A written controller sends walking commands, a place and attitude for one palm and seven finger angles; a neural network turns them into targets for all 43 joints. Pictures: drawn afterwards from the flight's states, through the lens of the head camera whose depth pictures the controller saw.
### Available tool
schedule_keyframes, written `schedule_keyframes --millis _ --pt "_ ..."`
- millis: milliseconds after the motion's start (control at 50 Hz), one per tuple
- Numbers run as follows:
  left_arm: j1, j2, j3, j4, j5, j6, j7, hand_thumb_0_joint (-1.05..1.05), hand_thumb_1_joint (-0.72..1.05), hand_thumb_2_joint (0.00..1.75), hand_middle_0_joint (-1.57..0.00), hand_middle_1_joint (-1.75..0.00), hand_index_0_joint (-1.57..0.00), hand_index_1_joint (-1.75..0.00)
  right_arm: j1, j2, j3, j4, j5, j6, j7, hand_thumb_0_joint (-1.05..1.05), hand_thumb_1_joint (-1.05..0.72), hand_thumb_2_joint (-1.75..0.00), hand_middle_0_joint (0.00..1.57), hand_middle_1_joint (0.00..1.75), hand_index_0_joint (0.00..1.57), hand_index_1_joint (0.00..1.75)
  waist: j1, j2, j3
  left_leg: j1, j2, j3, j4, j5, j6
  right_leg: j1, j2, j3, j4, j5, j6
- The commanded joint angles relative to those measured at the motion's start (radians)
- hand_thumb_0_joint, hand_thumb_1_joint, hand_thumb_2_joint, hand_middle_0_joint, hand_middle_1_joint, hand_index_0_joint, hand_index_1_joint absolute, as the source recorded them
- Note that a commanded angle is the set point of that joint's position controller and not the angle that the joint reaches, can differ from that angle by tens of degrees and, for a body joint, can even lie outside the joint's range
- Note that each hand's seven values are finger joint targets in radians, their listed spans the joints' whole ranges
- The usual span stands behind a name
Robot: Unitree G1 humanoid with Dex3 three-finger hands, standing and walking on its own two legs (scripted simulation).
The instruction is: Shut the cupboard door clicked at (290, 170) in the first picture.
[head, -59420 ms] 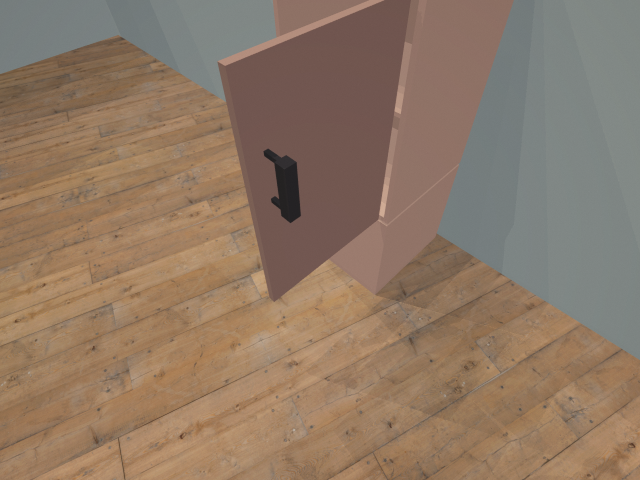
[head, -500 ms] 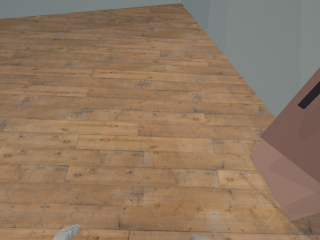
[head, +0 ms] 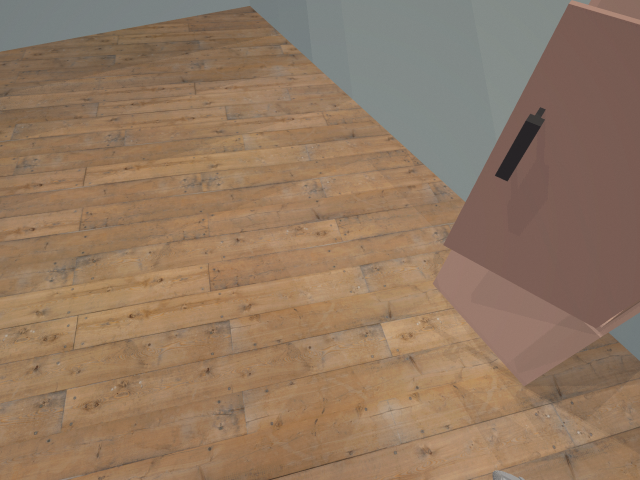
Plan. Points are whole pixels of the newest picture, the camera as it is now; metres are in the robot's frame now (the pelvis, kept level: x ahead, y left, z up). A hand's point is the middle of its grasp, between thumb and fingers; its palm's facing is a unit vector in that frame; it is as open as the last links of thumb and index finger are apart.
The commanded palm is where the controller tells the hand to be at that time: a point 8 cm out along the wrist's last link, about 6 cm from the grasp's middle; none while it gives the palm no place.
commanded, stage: turn to face it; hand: left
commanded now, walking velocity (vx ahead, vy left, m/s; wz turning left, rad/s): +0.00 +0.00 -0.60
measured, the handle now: (521, 143) +0.68 -0.32 +0.04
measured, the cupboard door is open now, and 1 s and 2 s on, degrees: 23 23 23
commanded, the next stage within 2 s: take the last steps up to it in 0.72 s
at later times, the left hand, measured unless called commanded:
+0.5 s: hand (222, 459) +0.16 +0.14 -0.15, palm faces -0.28 -0.92 -0.27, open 7.4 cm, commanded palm none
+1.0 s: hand (226, 461) +0.16 +0.14 -0.16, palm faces -0.42 -0.89 -0.17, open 7.4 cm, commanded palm none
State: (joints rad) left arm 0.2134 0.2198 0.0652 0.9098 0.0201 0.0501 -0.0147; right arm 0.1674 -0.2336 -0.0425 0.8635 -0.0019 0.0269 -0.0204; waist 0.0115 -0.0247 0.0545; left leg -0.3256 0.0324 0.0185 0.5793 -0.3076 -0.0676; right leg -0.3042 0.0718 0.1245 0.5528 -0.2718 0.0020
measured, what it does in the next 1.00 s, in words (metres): steps on the spot, turning right: right foot, then left foot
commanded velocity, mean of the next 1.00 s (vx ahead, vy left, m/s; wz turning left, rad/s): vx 0.06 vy -0.03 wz -0.36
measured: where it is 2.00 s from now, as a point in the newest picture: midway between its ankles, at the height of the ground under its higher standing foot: outside the picture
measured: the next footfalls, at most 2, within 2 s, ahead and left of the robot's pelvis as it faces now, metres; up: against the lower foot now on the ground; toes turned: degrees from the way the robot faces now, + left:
right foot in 0.42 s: -0.01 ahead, -0.14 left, +0.00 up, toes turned -18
left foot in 0.74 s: +0.10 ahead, +0.08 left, +0.00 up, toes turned -18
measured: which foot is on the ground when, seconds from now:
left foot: down 0.00-0.40, up 0.42-0.72, down 0.74-1.00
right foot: down 0.00-0.00, up 0.02-0.40, down 0.42-0.76, up 0.78-1.00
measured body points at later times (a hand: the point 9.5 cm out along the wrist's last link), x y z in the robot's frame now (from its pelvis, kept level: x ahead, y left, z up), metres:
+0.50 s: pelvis -0.01 -0.02 +0.00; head +0.02 -0.05 +0.44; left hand +0.18 +0.19 -0.13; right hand -0.06 -0.29 -0.16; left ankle +0.01 +0.11 -0.68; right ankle -0.05 -0.13 -0.73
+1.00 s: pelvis +0.02 -0.01 +0.01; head +0.05 -0.01 +0.46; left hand +0.19 +0.19 -0.14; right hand -0.06 -0.23 -0.13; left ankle +0.06 +0.09 -0.73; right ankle -0.08 -0.11 -0.67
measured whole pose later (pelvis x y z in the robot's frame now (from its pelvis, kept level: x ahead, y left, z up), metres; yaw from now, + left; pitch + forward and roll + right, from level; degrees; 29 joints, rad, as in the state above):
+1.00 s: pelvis +0.02 -0.01 +0.01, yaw -26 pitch +1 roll -2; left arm 0.19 0.22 0.08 0.99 0.03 0.07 -0.04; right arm 0.30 -0.15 -0.01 0.97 -0.04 -0.01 -0.03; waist -0.02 -0.01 0.03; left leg -0.22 0.08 0.13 0.45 -0.24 0.01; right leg -0.40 -0.01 -0.02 0.96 -0.43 0.03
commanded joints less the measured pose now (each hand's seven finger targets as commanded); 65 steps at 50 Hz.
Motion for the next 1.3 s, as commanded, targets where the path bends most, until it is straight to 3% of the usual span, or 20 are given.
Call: schedule_keyframes --millis 0,100,260,340,360,380,400,420,500,620,680,720,760,840,1000,1100,1120,1140,1180,1280 --pt "-0.043 0.129 0.034 -0.120 -0.004 -0.011 0.001 0.00 0.90 0.90 -0.20 -0.30 -0.20 -0.30 0.152 -0.255 -0.046 -0.047 -0.029 -0.029 -0.023 0.00 -0.90 -0.90 0.20 0.30 0.20 0.30 -0.061 0.291 -0.114 0.242 0.458 -0.386 -0.294 0.297 0.227 -0.260 -0.024 -0.068 0.440 -0.355 0.015" --pt "-0.052 0.102 0.040 -0.082 -0.002 0.004 -0.023 0.00 0.90 0.90 -0.20 -0.30 -0.20 -0.30 0.072 -0.173 -0.027 -0.064 -0.031 -0.035 -0.029 0.00 -0.90 -0.90 0.20 0.30 0.20 0.30 -0.019 0.172 -0.097 0.240 0.302 -0.077 -0.212 0.547 0.196 -0.262 -0.089 -0.112 0.607 -0.194 0.057" --pt "-0.116 0.075 0.026 -0.100 0.000 0.008 -0.029 0.00 0.90 0.90 -0.20 -0.30 -0.20 -0.30 0.118 -0.195 -0.048 -0.013 -0.030 -0.024 -0.013 0.00 -0.90 -0.90 0.20 0.30 0.20 0.30 -0.051 0.239 -0.066 0.182 0.325 0.013 -0.201 0.402 0.193 -0.108 -0.088 -0.204 0.287 -0.183 0.044" --pt "-0.027 0.092 0.027 -0.074 -0.001 -0.008 -0.020 0.00 0.90 0.90 -0.20 -0.30 -0.20 -0.30 0.088 -0.207 -0.057 -0.006 -0.022 -0.017 -0.004 0.00 -0.90 -0.90 0.20 0.30 0.20 0.30 0.001 0.196 -0.107 0.100 0.305 0.078 -0.063 0.321 0.128 0.118 -0.068 -0.230 -0.036 0.029 0.010" --pt "0.027 0.147 0.034 -0.056 0.005 -0.017 -0.013 0.00 0.90 0.90 -0.20 -0.30 -0.20 -0.30 0.090 -0.180 -0.055 -0.011 -0.015 -0.015 0.004 0.00 -0.90 -0.90 0.20 0.30 0.20 0.30 0.023 0.094 -0.119 -0.004 0.254 0.113 0.054 0.206 0.076 0.253 -0.133 -0.140 -0.152 0.116 -0.019" --pt "0.068 0.248 0.053 -0.044 0.013 -0.031 0.001 0.00 0.90 0.90 -0.20 -0.30 -0.20 -0.30 0.071 -0.095 -0.037 -0.047 -0.010 -0.012 0.007 0.00 -0.90 -0.90 0.20 0.30 0.20 0.30 0.047 -0.227 -0.111 -0.240 0.104 0.200 0.252 -0.213 0.007 0.368 -0.383 0.185 -0.244 0.305 -0.115" --pt "0.114 0.290 0.052 -0.031 -0.002 -0.033 0.010 0.00 0.90 0.90 -0.20 -0.30 -0.20 -0.30 0.004 -0.102 -0.027 -0.075 -0.013 0.000 0.003 0.00 -0.90 -0.90 0.20 0.30 0.20 0.30 0.085 -0.230 -0.093 -0.287 0.056 0.081 0.447 -0.348 0.003 0.271 -0.481 0.270 -0.241 0.468 -0.208" --pt "0.081 0.273 0.058 -0.035 0.002 -0.035 0.023 0.00 0.90 0.90 -0.20 -0.30 -0.20 -0.30 -0.003 -0.099 -0.028 -0.070 -0.011 0.007 -0.006 0.00 -0.90 -0.90 0.20 0.30 0.20 0.30 0.054 -0.231 -0.085 -0.334 0.060 0.005 0.539 -0.307 0.004 0.250 -0.447 0.275 -0.240 0.454 -0.234" --pt "-0.064 0.181 0.031 -0.067 0.003 -0.036 0.030 0.00 0.90 0.90 -0.20 -0.30 -0.20 -0.30 0.069 -0.098 -0.023 -0.003 -0.015 0.004 0.001 0.00 -0.90 -0.90 0.20 0.30 0.20 0.30 -0.022 -0.155 -0.100 -0.228 0.072 0.008 0.516 -0.126 -0.013 0.160 -0.315 0.069 -0.192 0.433 -0.189" --pt "-0.036 0.193 0.038 -0.041 0.009 -0.031 0.026 0.00 0.90 0.90 -0.20 -0.30 -0.20 -0.30 0.074 -0.068 -0.016 0.004 -0.011 -0.003 0.000 0.00 -0.90 -0.90 0.20 0.30 0.20 0.30 -0.007 -0.145 -0.076 -0.096 0.018 0.044 0.204 -0.107 -0.003 0.115 -0.296 0.121 -0.191 0.332 -0.194" --pt "-0.063 0.174 0.035 -0.031 -0.003 -0.025 0.026 0.00 0.90 0.90 -0.20 -0.30 -0.20 -0.30 0.174 -0.067 -0.012 0.043 -0.012 -0.017 -0.009 0.00 -0.90 -0.90 0.20 0.30 0.20 0.30 -0.057 -0.100 -0.096 0.110 0.002 0.049 -0.092 0.105 0.007 0.040 -0.250 0.106 -0.103 0.263 -0.125" --pt "0.000 0.071 0.017 -0.043 -0.015 -0.014 0.018 0.00 0.90 0.90 -0.20 -0.30 -0.20 -0.30 0.195 -0.191 -0.026 0.041 -0.027 -0.036 -0.016 0.00 -0.90 -0.90 0.20 0.30 0.20 0.30 -0.038 0.259 -0.114 0.236 0.280 -0.256 -0.240 0.289 0.127 -0.126 -0.060 -0.047 0.120 -0.081 -0.019" --pt "-0.034 0.083 0.017 -0.046 -0.003 -0.003 0.021 0.00 0.90 0.90 -0.20 -0.30 -0.20 -0.30 0.187 -0.209 -0.026 0.039 -0.036 -0.036 -0.030 0.00 -0.90 -0.90 0.20 0.30 0.20 0.30 -0.048 0.347 -0.073 0.140 0.392 -0.356 -0.299 0.383 0.232 -0.164 -0.061 -0.062 0.434 -0.330 0.005" --pt "-0.030 0.055 0.019 -0.002 -0.002 -0.004 0.001 0.00 0.90 0.90 -0.20 -0.30 -0.20 -0.30 0.148 -0.142 -0.012 0.039 -0.037 -0.040 -0.033 0.00 -0.90 -0.90 0.20 0.30 0.20 0.30 -0.029 0.169 -0.087 0.201 0.289 -0.144 -0.269 0.394 0.203 -0.182 -0.083 -0.101 0.505 -0.195 0.024" --pt "-0.133 0.039 0.012 -0.021 0.009 -0.016 -0.038 0.00 0.90 0.90 -0.20 -0.30 -0.20 -0.30 0.237 -0.164 -0.045 0.106 -0.042 -0.051 -0.019 0.00 -0.90 -0.90 0.20 0.30 0.20 0.30 -0.084 0.171 -0.020 0.211 0.328 -0.127 -0.375 -0.091 0.198 -0.181 -0.114 -0.163 0.234 -0.153 0.010" --pt "0.033 0.054 0.023 0.048 0.009 -0.034 -0.040 0.00 0.90 0.90 -0.20 -0.30 -0.20 -0.30 0.171 -0.163 -0.049 0.123 -0.037 -0.045 -0.006 0.00 -0.90 -0.90 0.20 0.30 0.20 0.30 0.001 0.112 -0.043 0.009 0.252 -0.013 -0.230 -0.195 0.135 0.192 -0.053 -0.237 -0.103 -0.009 -0.011" --pt "0.103 0.093 0.033 0.074 0.010 -0.044 -0.030 0.00 0.90 0.90 -0.20 -0.30 -0.20 -0.30 0.161 -0.131 -0.043 0.120 -0.031 -0.047 -0.001 0.00 -0.90 -0.90 0.20 0.30 0.20 0.30 0.036 0.015 -0.045 -0.112 0.184 0.056 -0.097 -0.220 0.099 0.333 -0.107 -0.162 -0.200 -0.084 -0.037" --pt "0.196 0.182 0.049 0.102 0.015 -0.056 -0.013 0.00 0.90 0.90 -0.20 -0.30 -0.20 -0.30 0.127 -0.051 -0.023 0.088 -0.018 -0.050 0.005 0.00 -0.90 -0.90 0.20 0.30 0.20 0.30 0.080 -0.234 -0.052 -0.320 0.050 0.180 0.159 -0.293 0.047 0.449 -0.326 0.165 -0.333 -0.293 -0.132" --pt "0.203 0.188 0.045 0.115 0.003 -0.061 0.011 0.00 0.90 0.90 -0.20 -0.30 -0.20 -0.30 0.003 -0.062 -0.023 0.046 -0.024 -0.041 0.009 0.00 -0.90 -0.90 0.20 0.30 0.20 0.30 0.084 -0.235 0.059 -0.439 0.058 0.037 0.467 -0.260 0.059 0.286 -0.431 0.358 -0.455 -0.400 -0.243" --pt "0.079 0.062 0.001 0.113 0.000 -0.103 0.020 0.00 0.90 0.90 -0.20 -0.30 -0.20 -0.30 0.108 -0.022 -0.020 0.115 -0.033 -0.043 0.027 0.00 -0.90 -0.90 0.20 0.30 0.20 0.30 -0.033 -0.071 0.035 -0.300 0.089 0.043 0.429 -0.015 0.034 0.195 -0.308 -0.004 -0.382 0.080 -0.207"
